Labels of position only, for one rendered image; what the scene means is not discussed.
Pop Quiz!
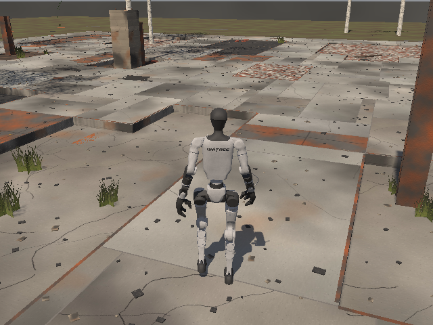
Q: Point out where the robot left hand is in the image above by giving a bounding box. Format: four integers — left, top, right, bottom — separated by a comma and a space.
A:
176, 197, 191, 217

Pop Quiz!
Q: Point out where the left robot forearm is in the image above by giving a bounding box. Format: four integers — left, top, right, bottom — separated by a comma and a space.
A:
178, 165, 193, 199

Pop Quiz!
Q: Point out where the robot right hand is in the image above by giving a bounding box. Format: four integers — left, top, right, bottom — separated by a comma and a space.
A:
240, 190, 256, 206

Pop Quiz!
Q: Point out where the right robot upper arm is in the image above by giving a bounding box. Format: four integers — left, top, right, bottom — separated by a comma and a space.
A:
232, 137, 250, 175

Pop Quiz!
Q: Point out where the right robot forearm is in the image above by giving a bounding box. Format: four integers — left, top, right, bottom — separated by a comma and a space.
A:
242, 165, 255, 192

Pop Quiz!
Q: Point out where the robot torso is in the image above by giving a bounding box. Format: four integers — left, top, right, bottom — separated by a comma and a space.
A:
202, 134, 234, 203

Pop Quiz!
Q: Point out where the robot left foot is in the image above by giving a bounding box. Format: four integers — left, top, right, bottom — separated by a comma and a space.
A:
197, 259, 207, 273

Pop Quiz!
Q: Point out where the left robot upper arm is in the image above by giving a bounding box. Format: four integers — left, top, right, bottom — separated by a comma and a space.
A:
186, 137, 204, 175

